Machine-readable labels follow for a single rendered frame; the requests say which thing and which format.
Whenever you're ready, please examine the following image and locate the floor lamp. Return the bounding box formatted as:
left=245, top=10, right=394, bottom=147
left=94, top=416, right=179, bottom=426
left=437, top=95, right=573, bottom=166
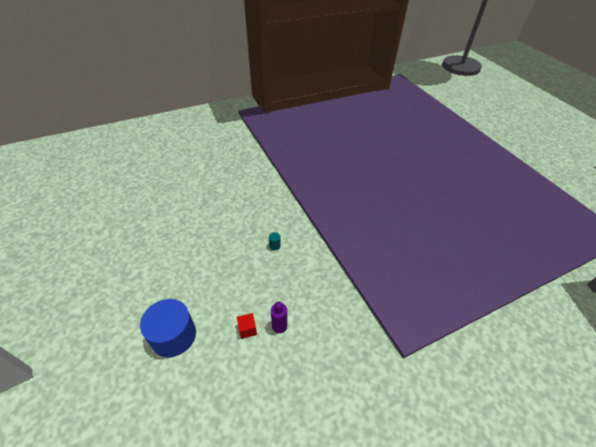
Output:
left=442, top=0, right=488, bottom=75

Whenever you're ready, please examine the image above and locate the bookshelf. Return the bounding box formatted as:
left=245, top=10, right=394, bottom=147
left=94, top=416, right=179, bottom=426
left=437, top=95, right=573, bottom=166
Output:
left=244, top=0, right=409, bottom=114

